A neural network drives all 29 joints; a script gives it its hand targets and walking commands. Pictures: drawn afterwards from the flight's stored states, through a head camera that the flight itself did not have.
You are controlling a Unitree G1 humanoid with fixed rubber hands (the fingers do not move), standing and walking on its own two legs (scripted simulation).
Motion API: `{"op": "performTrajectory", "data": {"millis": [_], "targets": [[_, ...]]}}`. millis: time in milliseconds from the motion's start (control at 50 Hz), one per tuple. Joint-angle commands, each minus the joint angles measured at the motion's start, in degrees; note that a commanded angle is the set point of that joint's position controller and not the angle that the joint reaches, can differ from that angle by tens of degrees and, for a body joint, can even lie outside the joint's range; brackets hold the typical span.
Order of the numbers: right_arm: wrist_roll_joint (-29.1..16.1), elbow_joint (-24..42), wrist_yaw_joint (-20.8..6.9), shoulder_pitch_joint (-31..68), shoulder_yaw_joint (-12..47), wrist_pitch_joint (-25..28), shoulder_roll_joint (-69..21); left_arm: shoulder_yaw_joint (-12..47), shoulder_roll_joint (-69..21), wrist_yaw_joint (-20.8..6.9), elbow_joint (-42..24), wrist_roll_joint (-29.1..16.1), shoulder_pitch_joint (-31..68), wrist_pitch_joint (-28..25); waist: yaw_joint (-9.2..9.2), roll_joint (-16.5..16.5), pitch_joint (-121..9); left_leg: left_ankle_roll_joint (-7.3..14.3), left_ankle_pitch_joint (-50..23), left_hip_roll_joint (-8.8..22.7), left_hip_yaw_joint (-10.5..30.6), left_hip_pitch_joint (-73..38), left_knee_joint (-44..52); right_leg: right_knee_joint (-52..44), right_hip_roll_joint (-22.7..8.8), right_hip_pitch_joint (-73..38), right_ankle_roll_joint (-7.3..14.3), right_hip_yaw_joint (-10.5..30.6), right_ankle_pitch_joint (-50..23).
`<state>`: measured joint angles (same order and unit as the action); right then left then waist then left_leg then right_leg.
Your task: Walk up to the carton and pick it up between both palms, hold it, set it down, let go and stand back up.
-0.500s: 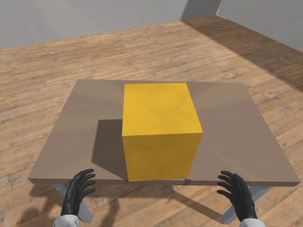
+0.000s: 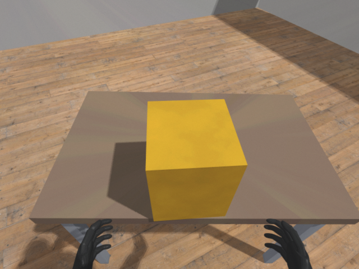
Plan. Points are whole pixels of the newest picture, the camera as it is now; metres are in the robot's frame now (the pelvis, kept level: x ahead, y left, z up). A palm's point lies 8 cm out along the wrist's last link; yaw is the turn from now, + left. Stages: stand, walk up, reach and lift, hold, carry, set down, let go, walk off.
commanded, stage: set down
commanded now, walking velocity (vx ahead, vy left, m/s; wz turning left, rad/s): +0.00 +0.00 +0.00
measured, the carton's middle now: (188, 161) +0.39 +0.02 +0.00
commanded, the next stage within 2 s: let go in 0.92 s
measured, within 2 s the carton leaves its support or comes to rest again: neither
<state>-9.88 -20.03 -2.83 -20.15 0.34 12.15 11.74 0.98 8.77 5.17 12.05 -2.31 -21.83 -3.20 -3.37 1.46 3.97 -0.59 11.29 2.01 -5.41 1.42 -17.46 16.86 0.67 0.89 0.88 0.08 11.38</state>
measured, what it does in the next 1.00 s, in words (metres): stands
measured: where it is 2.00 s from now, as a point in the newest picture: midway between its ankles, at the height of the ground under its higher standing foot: outside the picture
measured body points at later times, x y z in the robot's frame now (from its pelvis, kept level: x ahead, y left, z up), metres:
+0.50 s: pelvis -0.01 -0.01 +0.00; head -0.02 +0.00 +0.45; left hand +0.15 +0.23 -0.06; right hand +0.17 -0.22 -0.05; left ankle -0.01 +0.12 -0.75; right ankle -0.02 -0.11 -0.75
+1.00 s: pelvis -0.01 +0.00 +0.00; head +0.00 +0.00 +0.45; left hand +0.16 +0.23 -0.08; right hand +0.17 -0.22 -0.08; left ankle -0.01 +0.12 -0.75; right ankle -0.02 -0.11 -0.75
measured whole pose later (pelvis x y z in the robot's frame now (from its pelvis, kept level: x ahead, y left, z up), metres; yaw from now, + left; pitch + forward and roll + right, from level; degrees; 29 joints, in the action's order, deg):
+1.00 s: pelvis -0.01 +0.00 +0.00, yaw +0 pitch -4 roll +0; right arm -0.8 -36.1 -1.7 -12.4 -1.0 10.1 10.2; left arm -1.2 10.4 0.8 25.0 0.9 -13.2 6.7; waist -1.6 0.5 4.8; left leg -0.5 11.9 2.0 -5.1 3.6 -19.9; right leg 19.5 0.6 3.1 0.7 -0.2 12.2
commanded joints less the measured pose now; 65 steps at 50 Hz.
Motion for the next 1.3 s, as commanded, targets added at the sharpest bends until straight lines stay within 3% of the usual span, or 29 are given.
{"op": "performTrajectory", "data": {"millis": [0, 180, 360, 540, 1280], "targets": [[0.6, 4.1, 0.5, 1.8, -1.6, 3.0, 5.5, -2.5, 4.7, -0.9, -5.8, 0.2, 2.2, -2.0, -0.03, -2.2, -3.4, -2.0, -21.1, -2.5, 1.5, -7.6, -1.3, -3.9, 1.4, 7.2, 1.9, 0.5, -10.8], [2.5, 2.0, 2.0, 2.5, -0.9, 3.3, 4.2, -3.7, 6.7, -3.2, -3.2, -0.5, 4.0, -0.7, 0.76, -0.6, -3.6, -1.2, -17.7, -2.9, 1.4, -6.8, -1.2, -4.0, 0.3, 7.0, 0.5, 0.6, -11.9], [5.3, 0.6, 2.3, 4.9, -1.3, 0.4, 3.2, -4.0, 7.2, -4.1, -0.1, 0.6, 7.4, 3.4, 0.99, -0.3, -0.5, -0.5, -11.2, -2.6, 1.0, -5.3, 0.5, -5.3, -0.4, 8.7, 0.2, 0.1, -3.9], [7.0, -1.3, 1.6, 7.5, -2.8, -2.0, 3.1, -3.3, 6.9, -3.3, 1.0, 1.4, 11.0, 6.3, 0.91, -1.7, -1.2, -0.5, -7.0, -2.1, 0.4, -3.5, 0.7, -4.5, -0.4, 9.7, 0.6, -0.2, 1.3], [9.9, -17.9, 2.0, 13.7, -3.0, 2.6, 4.9, -4.8, 7.0, -5.7, 11.0, 3.9, 14.2, 8.6, 2.83, -1.6, -5.8, -1.9, -18.9, -2.0, 0.3, -7.3, -4.3, -0.9, 0.9, 8.6, -0.4, -1.7, -12.3]]}}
